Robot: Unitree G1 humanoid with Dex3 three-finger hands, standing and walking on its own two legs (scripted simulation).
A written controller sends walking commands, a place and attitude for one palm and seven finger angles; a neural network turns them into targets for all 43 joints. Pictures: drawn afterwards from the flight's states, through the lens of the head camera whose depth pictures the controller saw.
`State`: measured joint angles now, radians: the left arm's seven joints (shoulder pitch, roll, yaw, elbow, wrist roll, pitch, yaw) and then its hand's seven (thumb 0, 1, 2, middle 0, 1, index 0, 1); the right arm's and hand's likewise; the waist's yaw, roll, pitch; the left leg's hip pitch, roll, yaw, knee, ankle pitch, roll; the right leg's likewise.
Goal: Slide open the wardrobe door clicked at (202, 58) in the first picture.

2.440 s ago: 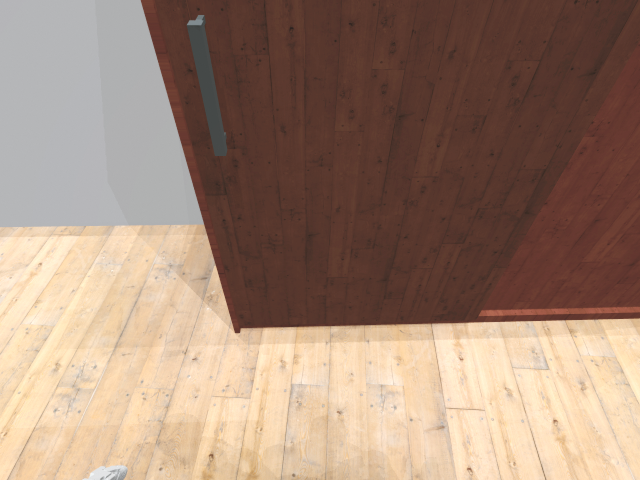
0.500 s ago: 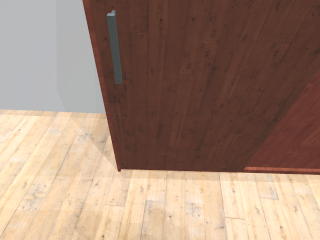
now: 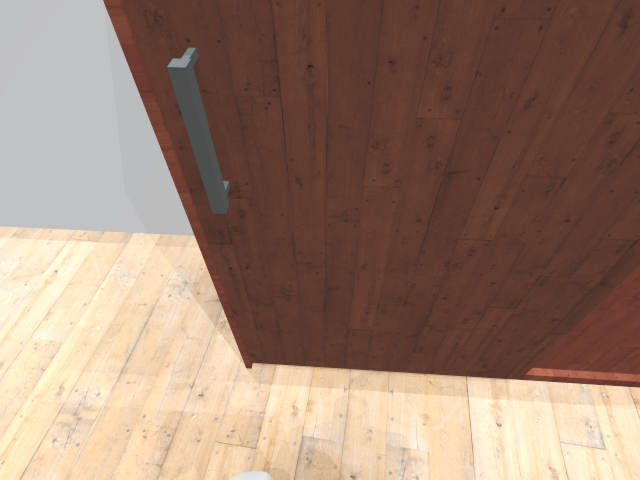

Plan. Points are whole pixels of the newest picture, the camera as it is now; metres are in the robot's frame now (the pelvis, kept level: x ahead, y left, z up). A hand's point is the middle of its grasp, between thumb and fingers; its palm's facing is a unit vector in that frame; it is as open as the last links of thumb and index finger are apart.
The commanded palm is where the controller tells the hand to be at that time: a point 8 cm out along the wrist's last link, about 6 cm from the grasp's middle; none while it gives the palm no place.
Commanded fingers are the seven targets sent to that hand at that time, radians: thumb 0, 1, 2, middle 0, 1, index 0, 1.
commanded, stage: come to a stop and stand still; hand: left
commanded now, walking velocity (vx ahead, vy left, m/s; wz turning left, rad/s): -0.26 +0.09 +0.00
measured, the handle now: (207, 139) +0.53 +0.18 +0.15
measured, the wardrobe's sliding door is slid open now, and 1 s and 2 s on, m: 0.00 0.00 0.00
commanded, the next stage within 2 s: look again from close up in 1.42 s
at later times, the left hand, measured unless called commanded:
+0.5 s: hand out of the picture +0.03 +0.22 -0.18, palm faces +0.02 -0.97 -0.23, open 7.4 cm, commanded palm none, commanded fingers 0.00 0.90 0.90 -0.20 -0.30 -0.20 -0.30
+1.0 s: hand out of the picture -0.02 +0.19 -0.18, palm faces +0.01 -0.98 -0.18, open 7.4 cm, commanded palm none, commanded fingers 0.00 0.90 0.90 -0.20 -0.30 -0.20 -0.30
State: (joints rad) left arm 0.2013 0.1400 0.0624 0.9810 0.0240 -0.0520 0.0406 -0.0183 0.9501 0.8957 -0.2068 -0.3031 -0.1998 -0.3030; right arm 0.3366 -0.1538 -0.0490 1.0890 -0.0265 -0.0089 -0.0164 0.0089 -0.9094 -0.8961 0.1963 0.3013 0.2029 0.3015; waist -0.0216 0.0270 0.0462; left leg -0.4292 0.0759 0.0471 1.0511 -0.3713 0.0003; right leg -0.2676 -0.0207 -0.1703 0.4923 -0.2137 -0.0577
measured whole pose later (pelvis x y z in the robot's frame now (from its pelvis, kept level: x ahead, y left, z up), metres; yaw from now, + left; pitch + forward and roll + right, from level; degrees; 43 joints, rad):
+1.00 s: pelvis -0.01 +0.03 +0.00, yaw +0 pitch +0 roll -1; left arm 0.31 0.13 0.00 1.09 0.03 -0.01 0.04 0.00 0.90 0.90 -0.21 -0.30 -0.20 -0.30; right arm 0.31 -0.18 -0.02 1.04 -0.02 -0.01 -0.01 0.01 -0.91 -0.90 0.19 0.30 0.20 0.30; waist 0.00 0.01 0.06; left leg -0.28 0.04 0.06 0.59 -0.32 0.00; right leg -0.21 -0.05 -0.06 0.54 -0.33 0.02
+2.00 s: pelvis -0.02 +0.02 +0.00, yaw -2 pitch -1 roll +1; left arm 0.27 0.17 -0.02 1.10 0.02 0.00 0.02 0.00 0.90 0.90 -0.20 -0.30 -0.20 -0.30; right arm 0.24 -0.17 0.01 1.10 -0.02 -0.02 -0.02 0.01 -0.91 -0.90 0.20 0.30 0.20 0.30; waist 0.01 0.00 0.04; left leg -0.20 0.04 0.08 0.46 -0.25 -0.01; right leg -0.18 -0.04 -0.03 0.48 -0.29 0.01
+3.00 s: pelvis +0.03 +0.03 -0.01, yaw -1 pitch +0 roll +2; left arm 0.29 0.17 0.03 1.07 0.02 0.00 0.02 0.00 0.90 0.90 -0.20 -0.30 -0.20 -0.30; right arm 0.34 -0.12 0.01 1.08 -0.02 -0.03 -0.03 0.00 -0.91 -0.90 0.20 0.30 0.20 0.30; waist 0.01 -0.03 0.07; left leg -0.17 -0.01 0.10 0.54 -0.36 0.02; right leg -0.26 -0.05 -0.09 0.60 -0.31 -0.02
